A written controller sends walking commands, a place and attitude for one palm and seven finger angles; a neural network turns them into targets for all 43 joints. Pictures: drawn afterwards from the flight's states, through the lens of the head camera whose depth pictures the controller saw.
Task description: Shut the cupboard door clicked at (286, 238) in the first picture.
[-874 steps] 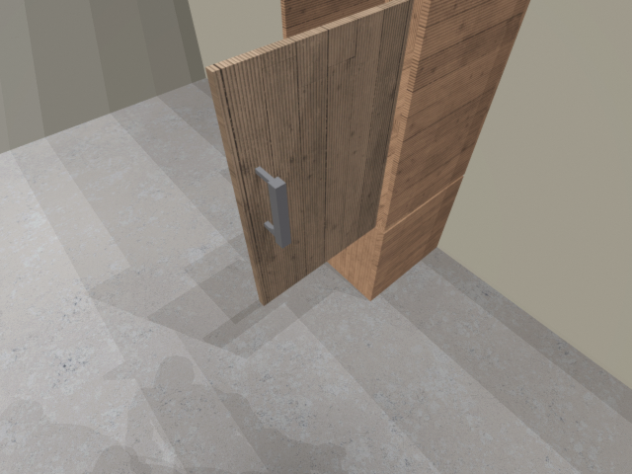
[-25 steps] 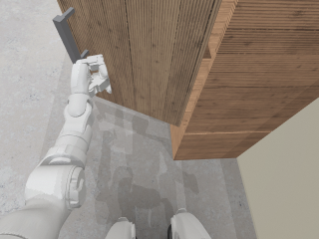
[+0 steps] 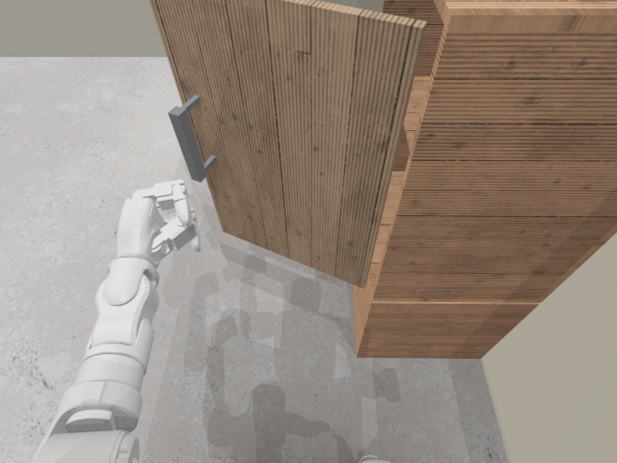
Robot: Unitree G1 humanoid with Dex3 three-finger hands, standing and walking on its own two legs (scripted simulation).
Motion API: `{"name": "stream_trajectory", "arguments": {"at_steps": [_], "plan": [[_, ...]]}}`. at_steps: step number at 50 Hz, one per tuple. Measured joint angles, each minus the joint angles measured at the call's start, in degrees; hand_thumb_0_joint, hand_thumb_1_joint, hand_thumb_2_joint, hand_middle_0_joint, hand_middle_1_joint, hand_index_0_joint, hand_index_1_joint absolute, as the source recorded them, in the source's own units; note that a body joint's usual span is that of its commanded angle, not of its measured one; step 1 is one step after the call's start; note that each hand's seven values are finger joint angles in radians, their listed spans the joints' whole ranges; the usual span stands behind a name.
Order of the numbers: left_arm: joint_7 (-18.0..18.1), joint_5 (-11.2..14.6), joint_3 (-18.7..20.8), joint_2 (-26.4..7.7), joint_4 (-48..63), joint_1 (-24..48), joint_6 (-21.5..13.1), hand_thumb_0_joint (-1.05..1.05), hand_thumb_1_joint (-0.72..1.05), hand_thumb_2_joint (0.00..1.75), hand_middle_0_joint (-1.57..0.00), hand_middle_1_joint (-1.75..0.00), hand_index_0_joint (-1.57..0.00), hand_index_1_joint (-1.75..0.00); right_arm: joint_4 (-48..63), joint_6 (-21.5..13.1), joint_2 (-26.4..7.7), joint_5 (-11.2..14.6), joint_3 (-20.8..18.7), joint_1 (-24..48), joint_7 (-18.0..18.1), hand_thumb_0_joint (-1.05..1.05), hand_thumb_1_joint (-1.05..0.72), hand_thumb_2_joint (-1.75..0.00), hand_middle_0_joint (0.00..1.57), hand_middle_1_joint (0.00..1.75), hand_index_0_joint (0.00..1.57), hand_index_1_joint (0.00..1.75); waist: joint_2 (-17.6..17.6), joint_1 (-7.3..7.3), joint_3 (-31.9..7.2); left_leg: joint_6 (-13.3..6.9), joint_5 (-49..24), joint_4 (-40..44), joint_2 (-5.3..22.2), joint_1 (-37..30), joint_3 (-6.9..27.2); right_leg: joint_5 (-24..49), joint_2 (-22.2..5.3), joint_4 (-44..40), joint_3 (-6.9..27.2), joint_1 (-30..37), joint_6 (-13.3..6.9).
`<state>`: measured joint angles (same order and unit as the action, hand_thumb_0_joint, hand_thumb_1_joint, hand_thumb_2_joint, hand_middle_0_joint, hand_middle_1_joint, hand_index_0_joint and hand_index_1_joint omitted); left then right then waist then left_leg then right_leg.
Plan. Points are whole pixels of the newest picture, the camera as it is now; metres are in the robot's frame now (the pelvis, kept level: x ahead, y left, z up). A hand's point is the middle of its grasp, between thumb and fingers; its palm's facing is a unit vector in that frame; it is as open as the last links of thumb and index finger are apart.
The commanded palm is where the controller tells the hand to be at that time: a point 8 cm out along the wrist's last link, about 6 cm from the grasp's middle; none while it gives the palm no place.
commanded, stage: draw the hand back to the body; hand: left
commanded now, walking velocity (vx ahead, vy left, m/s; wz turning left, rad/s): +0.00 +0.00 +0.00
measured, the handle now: (196, 140) +0.65 +0.20 +0.03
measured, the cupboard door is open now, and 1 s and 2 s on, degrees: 65 65 65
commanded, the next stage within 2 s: step back with the hand held close in 1.16 s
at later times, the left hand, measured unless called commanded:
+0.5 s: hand (68, 293) +0.27 +0.23 +0.15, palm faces +0.31 -0.90 -0.29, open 4.0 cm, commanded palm +0.22 +0.27 +0.17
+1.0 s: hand out of the picture +0.19 +0.28 +0.19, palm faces +0.50 -0.77 -0.40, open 7.2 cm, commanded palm +0.15 +0.31 +0.21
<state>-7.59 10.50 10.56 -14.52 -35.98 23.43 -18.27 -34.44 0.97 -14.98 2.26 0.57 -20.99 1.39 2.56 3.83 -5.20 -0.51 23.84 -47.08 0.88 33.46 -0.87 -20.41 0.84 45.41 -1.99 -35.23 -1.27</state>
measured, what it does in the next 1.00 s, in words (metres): stands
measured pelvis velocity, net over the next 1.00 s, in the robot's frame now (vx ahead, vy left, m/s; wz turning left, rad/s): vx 0.02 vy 0.01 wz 0.03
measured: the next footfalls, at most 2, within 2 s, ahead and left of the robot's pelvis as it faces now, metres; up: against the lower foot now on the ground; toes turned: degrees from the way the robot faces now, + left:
none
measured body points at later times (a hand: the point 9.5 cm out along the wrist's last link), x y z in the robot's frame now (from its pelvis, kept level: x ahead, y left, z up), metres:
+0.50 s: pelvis +0.02 +0.00 +0.04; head +0.00 -0.02 +0.49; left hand +0.25 +0.28 +0.17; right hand +0.23 -0.20 -0.04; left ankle -0.01 +0.11 -0.70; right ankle +0.02 -0.11 -0.70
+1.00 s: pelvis +0.02 +0.01 +0.04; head -0.01 -0.03 +0.49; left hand +0.16 +0.32 +0.21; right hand +0.21 -0.21 -0.05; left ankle -0.01 +0.11 -0.70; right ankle +0.02 -0.11 -0.70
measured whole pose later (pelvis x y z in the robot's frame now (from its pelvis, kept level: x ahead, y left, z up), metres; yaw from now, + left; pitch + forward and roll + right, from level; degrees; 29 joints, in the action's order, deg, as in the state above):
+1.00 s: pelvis +0.02 +0.01 +0.04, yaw +2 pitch -5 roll +0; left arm 6.2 3.9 19.6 -19.1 18.3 -25.3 -3.3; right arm -37.2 -4.6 -13.9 0.4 0.9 -12.1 5.3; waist 4.7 -4.3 0.8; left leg -1.0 15.1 -23.5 -0.9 3.3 0.0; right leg -13.3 -0.4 23.6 -2.6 -5.3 -0.4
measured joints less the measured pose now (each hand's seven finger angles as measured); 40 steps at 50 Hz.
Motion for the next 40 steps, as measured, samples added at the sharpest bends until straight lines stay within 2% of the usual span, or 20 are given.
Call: {"name": "stream_trajectory", "arguments": {"at_steps": [5,8,11,14,18,26,40], "plan": [[-2.6,1.9,-0.8,-0.1,6.2,-6.0,3.3,0.02,0.90,0.90,-1.28,-1.47,-1.28,-1.47,1.0,-1.4,-0.9,0.7,0.0,3.3,0.9,0.01,-0.91,-0.90,0.20,0.30,0.20,0.30,0.1,-1.17,0.4,-0.1,-1.1,3.1,-0.4,-4.8,-0.1,0.8,-0.3,-2.6,0.1,4.6,0.1],[1.9,-1.7,-2.8,-0.9,12.8,-11.2,6.7,0.02,0.90,0.90,-1.24,-1.42,-1.24,-1.43,1.7,-0.8,-0.2,0.8,-0.2,6.0,2.4,0.01,-0.91,-0.90,0.20,0.30,0.20,0.30,-0.2,-1.99,1.4,0.0,-2.4,6.6,-0.7,-9.3,-0.5,1.5,-0.6,-5.1,0.6,8.6,0.2],[6.4,-4.2,-4.5,-1.0,19.0,-16.1,10.0,0.02,0.90,0.90,-1.18,-1.36,-1.18,-1.36,2.0,-0.4,0.3,0.7,0.1,8.3,3.8,0.01,-0.91,-0.90,0.20,0.30,0.20,0.30,0.0,-2.98,2.4,-0.2,-3.9,10.7,-1.0,-14.1,-0.4,2.8,-0.8,-8.9,0.5,13.3,0.3],[9.0,-5.5,-5.1,-1.1,24.2,-20.2,12.5,0.02,0.90,0.90,-1.11,-1.29,-1.11,-1.29,1.9,-0.4,0.9,0.4,0.9,10.0,4.7,0.01,-0.91,-0.90,0.20,0.30,0.20,0.30,0.1,-4.10,3.2,-0.3,-5.4,14.5,-1.3,-18.4,-0.1,4.0,-0.9,-12.5,0.2,17.7,0.4],[10.9,-6.3,-4.6,-1.5,30.2,-24.8,14.7,0.02,0.90,0.90,-1.01,-1.18,-1.01,-1.18,1.9,-1.1,1.5,-0.1,1.8,11.5,4.8,0.01,-0.91,-0.90,0.20,0.30,0.20,0.30,0.4,-5.45,4.2,-0.3,-6.8,18.5,-1.4,-23.1,0.4,5.2,-1.0,-16.4,-0.2,22.6,0.4],[12.0,-6.7,-1.6,-2.5,41.2,-34.2,16.6,0.02,0.90,0.90,-0.80,-0.94,-0.80,-0.94,1.4,-2.4,2.4,-1.3,2.9,11.7,3.8,0.01,-0.90,-0.90,0.20,0.30,0.21,0.30,1.5,-7.08,5.4,-0.3,-8.3,23.2,-1.6,-28.7,0.8,6.5,-1.2,-21.1,-0.6,28.4,0.6],[12.9,-6.4,8.5,-5.8,55.8,-49.5,16.1,0.02,0.89,0.89,-0.42,-0.52,-0.42,-0.53,-1.4,-4.0,2.0,-2.0,1.3,8.6,3.1,0.01,-0.90,-0.90,0.20,0.30,0.21,0.30,2.5,-7.77,5.1,-0.4,-8.1,23.9,-1.5,-30.5,0.7,6.6,-1.0,-22.3,-0.5,30.4,0.8]]}}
